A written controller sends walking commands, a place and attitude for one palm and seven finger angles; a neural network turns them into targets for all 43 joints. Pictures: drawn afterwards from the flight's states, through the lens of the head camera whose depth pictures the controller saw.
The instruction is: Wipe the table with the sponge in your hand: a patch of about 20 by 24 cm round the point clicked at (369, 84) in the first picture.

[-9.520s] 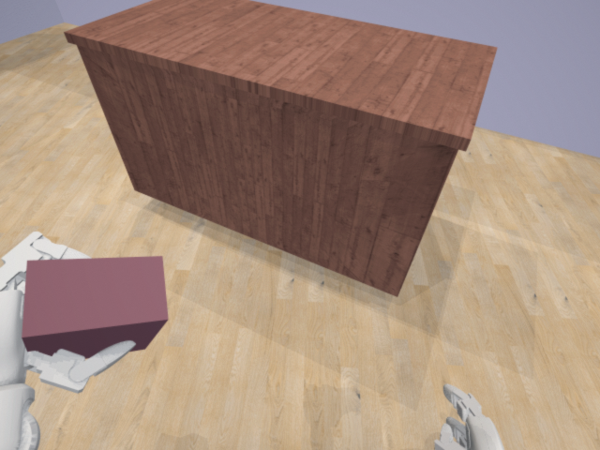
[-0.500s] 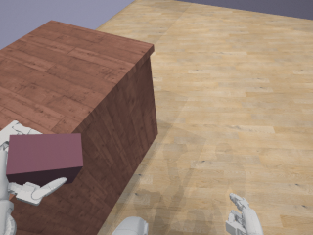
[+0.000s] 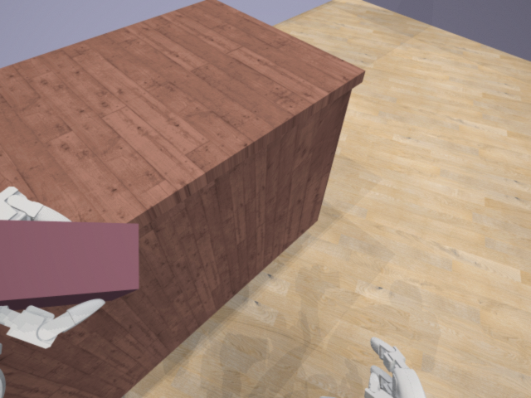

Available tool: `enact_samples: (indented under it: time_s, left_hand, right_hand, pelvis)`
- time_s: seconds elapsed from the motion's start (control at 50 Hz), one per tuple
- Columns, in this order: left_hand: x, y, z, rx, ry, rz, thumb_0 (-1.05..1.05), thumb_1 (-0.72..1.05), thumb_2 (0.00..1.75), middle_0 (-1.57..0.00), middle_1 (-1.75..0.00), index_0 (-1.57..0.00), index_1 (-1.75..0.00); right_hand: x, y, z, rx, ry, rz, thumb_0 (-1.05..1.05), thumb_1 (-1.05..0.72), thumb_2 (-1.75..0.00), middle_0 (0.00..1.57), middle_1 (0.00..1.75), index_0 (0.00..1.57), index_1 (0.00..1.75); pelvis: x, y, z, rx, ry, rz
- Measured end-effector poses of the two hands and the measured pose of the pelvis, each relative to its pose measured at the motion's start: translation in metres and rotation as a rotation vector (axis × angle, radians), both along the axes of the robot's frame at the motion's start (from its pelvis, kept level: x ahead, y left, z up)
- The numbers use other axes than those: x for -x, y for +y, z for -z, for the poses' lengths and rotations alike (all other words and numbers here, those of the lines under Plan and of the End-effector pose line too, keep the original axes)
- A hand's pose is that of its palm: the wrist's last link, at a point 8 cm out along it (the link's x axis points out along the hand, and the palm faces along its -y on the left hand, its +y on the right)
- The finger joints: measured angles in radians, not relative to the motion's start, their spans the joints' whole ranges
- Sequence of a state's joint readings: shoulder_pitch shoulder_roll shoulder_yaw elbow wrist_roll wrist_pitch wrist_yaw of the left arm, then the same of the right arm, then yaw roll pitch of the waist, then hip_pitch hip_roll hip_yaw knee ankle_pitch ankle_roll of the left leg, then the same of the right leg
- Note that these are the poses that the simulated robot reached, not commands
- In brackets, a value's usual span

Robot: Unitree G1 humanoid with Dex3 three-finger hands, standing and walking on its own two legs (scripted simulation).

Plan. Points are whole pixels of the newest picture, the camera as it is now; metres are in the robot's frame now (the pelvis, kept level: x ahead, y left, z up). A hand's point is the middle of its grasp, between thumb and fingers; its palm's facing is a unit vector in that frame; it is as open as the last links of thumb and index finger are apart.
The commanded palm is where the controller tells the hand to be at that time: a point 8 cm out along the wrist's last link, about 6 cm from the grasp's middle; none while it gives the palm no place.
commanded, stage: turn to face it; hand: left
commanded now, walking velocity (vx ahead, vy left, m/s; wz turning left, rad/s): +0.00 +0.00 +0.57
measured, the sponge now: (86, 268) +0.22 +0.21 +0.16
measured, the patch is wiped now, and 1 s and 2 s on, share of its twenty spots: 0.00 0.00 0.00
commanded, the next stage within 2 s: take the last steps up to it in 0.48 s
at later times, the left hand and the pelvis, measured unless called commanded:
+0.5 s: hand out of the picture +0.06 +0.27 +0.17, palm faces +0.58 -0.71 -0.40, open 10.5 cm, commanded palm -0.01 +0.30 +0.18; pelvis -0.09 -0.01 -0.01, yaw +15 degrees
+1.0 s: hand out of the picture +0.01 +0.20 +0.17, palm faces +0.59 -0.68 -0.43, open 10.5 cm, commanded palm -0.06 +0.23 +0.18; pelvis -0.12 -0.09 +0.01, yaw +18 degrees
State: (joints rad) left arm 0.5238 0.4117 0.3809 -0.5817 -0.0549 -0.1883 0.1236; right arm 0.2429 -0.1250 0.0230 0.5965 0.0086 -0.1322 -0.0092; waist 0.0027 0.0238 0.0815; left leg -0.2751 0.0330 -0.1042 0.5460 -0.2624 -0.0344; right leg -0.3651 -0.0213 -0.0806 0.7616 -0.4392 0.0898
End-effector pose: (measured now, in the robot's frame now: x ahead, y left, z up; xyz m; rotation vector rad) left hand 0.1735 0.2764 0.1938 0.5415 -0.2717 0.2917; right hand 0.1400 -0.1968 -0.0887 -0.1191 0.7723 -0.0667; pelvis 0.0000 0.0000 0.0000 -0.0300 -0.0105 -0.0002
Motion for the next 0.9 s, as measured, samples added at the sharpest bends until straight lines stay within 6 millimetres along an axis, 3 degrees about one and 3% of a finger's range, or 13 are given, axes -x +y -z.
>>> enact_samples:
  time_s: [0.06, 0.14, 0.28, 0.38, 0.44, 0.5, 0.64, 0.76, 0.82, 0.9]
  left_hand:
    - [0.021, -0.004, 0.002, -0.029, 0.028, -0.067, -0.01, -0.52, 0.99, -0.67, -1.36, -0.69, -1.36]
    - [0.044, -0.009, 0.007, 0.0, 0.055, -0.148, -0.01, -0.52, 0.99, -0.67, -1.36, -0.69, -1.36]
    - [0.083, -0.004, 0.014, 0.037, 0.083, -0.212, -0.01, -0.52, 0.99, -0.67, -1.36, -0.69, -1.36]
    - [0.117, 0.009, 0.011, 0.049, -0.018, -0.236, -0.01, -0.52, 0.99, -0.67, -1.36, -0.69, -1.36]
    - [0.139, 0.018, 0.012, 0.046, -0.089, -0.233, -0.01, -0.52, 0.99, -0.67, -1.36, -0.69, -1.36]
    - [0.159, 0.023, 0.008, 0.027, -0.091, -0.259, -0.01, -0.52, 0.99, -0.67, -1.36, -0.69, -1.36]
    - [0.206, 0.011, -0.004, 0.024, -0.058, -0.335, -0.01, -0.52, 0.99, -0.67, -1.36, -0.69, -1.36]
    - [0.223, -0.01, 0.008, 0.013, 0.002, -0.416, -0.01, -0.52, 0.99, -0.67, -1.36, -0.69, -1.36]
    - [0.22, -0.026, 0.013, 0.05, 0.003, -0.419, -0.01, -0.52, 0.99, -0.67, -1.36, -0.69, -1.36]
    - [0.214, -0.042, 0.015, 0.089, 0.015, -0.381, -0.01, -0.52, 0.99, -0.67, -1.36, -0.69, -1.36]
  right_hand:
    - [0.0, 0.004, 0.015, -0.036, 0.018, -0.067, 0.01, -0.9, -0.9, 0.2, 0.3, 0.21, 0.3]
    - [0.0, -0.006, 0.026, -0.031, 0.044, -0.115, 0.01, -0.9, -0.9, 0.2, 0.3, 0.21, 0.3]
    - [-0.004, -0.038, -0.002, 0.1, 0.005, -0.111, 0.01, -0.9, -0.9, 0.2, 0.3, 0.21, 0.3]
    - [-0.007, -0.045, -0.023, 0.207, -0.063, -0.143, 0.01, -0.9, -0.9, 0.2, 0.3, 0.2, 0.3]
    - [-0.004, -0.038, -0.026, 0.225, -0.103, -0.15, 0.01, -0.9, -0.9, 0.19, 0.3, 0.2, 0.3]
    - [0.008, -0.02, -0.027, 0.177, -0.102, -0.192, 0.01, -0.9, -0.9, 0.19, 0.3, 0.2, 0.3]
    - [0.042, 0.017, -0.012, 0.029, -0.045, -0.307, 0.01, -0.9, -0.9, 0.2, 0.3, 0.2, 0.3]
    - [0.058, 0.015, 0.013, -0.038, 0.006, -0.36, 0.01, -0.9, -0.9, 0.2, 0.3, 0.21, 0.3]
    - [0.061, -0.002, 0.018, -0.026, 0.035, -0.363, 0.01, -0.9, -0.9, 0.2, 0.3, 0.21, 0.3]
    - [0.06, -0.035, 0.008, 0.031, 0.047, -0.321, 0.01, -0.9, -0.9, 0.2, 0.3, 0.21, 0.3]
  pelvis:
    - [0.01, -0.011, 0.006, -0.013, 0.002, -0.031]
    - [0.027, -0.02, 0.006, -0.022, -0.021, -0.082]
    - [0.047, -0.025, -0.004, -0.075, -0.019, -0.157]
    - [0.065, -0.018, 0.002, -0.061, -0.001, -0.208]
    - [0.079, -0.013, 0.012, -0.059, -0.014, -0.227]
    - [0.089, -0.015, 0.007, -0.041, -0.023, -0.257]
    - [0.11, -0.028, -0.003, -0.01, -0.017, -0.301]
    - [0.122, -0.056, 0.005, -0.031, -0.011, -0.298]
    - [0.127, -0.07, 0.005, -0.041, -0.018, -0.317]
    - [0.125, -0.079, -0.003, -0.06, -0.006, -0.317]
